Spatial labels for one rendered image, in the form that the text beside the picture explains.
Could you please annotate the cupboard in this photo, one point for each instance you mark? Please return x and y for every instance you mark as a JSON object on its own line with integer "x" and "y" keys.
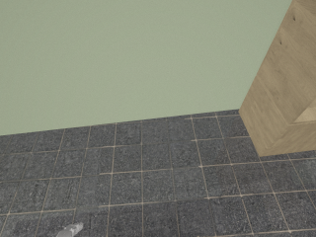
{"x": 279, "y": 110}

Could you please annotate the left robot hand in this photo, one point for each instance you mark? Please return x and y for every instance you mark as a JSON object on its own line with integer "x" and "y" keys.
{"x": 70, "y": 230}

